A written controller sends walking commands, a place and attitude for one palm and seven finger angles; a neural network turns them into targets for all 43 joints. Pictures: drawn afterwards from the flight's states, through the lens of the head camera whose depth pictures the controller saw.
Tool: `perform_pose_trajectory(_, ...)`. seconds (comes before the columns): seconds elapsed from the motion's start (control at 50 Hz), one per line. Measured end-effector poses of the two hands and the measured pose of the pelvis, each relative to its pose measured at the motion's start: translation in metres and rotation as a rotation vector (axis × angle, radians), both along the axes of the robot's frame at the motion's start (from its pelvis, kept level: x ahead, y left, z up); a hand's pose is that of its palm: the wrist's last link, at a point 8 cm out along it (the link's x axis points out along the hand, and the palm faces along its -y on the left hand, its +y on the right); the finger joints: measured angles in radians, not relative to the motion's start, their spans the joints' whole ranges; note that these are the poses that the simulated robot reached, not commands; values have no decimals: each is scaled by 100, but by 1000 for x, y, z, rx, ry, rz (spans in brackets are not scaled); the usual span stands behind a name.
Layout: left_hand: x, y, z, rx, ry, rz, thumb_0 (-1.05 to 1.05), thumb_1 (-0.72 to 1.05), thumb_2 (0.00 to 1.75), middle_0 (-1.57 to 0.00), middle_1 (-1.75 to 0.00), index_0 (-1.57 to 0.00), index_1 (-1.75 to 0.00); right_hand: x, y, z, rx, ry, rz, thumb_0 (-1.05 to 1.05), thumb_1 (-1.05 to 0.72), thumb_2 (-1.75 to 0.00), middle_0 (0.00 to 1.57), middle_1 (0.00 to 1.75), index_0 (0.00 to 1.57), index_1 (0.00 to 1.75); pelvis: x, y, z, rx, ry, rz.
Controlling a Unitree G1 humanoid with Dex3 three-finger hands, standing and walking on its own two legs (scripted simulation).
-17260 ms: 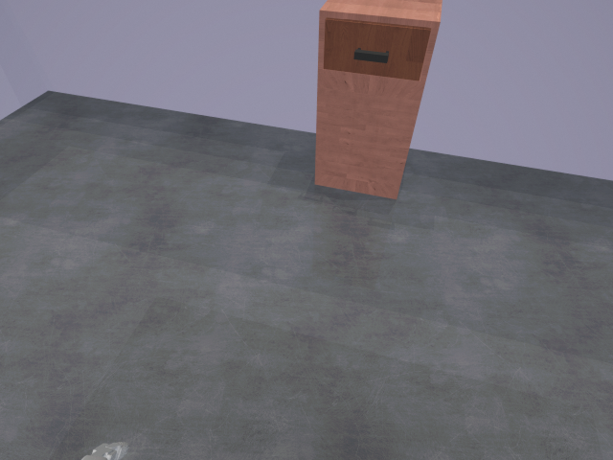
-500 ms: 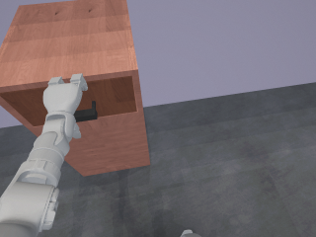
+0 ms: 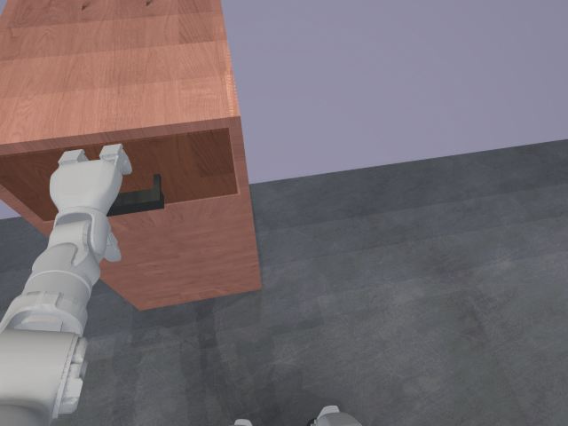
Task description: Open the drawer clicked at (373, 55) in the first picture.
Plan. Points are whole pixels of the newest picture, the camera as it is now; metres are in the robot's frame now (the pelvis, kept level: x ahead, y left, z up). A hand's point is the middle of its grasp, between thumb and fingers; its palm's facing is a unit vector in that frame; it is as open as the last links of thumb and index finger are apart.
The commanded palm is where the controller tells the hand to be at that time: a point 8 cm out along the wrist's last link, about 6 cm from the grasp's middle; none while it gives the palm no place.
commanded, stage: lower the fingers behind the handle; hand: left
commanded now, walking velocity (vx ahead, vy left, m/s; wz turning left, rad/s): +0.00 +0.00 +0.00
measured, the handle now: (126, 193) +0.49 +0.27 -0.04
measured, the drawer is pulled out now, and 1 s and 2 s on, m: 0.00 0.00 0.00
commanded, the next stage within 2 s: lift the fingers back up to retry in 1.40 s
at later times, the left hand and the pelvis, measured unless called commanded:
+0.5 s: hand (111, 215) +0.44 +0.28 -0.02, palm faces -0.05 -0.03 -1.00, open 13.8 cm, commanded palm +0.42 +0.27 +0.03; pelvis +0.00 +0.01 -0.01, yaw +0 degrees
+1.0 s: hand (113, 219) +0.43 +0.28 -0.03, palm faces -0.03 +0.02 -1.00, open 13.8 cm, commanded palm +0.41 +0.27 +0.00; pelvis -0.02 +0.00 -0.03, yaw +0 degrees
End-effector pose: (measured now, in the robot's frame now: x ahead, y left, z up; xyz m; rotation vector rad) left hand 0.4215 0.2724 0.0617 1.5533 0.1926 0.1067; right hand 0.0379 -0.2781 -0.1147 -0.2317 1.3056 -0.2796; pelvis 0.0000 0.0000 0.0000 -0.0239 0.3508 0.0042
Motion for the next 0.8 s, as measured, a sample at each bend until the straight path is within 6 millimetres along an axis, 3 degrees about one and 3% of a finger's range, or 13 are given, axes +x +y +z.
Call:
perform_pose_trajectory(0.38,-2,3,-27,-13,11,-24,0,-49,30,-32,-121,-32,-120,-5,22,-13,36,44,3,1,-91,-90,20,30,20,30,4,9,-9,-12,35,-1)
perform_pose_trajectory(0.8,-3,1,-31,4,-3,-13,0,-49,30,-27,-126,-32,-120,-15,16,-19,24,39,11,1,-91,-90,20,30,20,30,-7,7,-19,-12,48,-2)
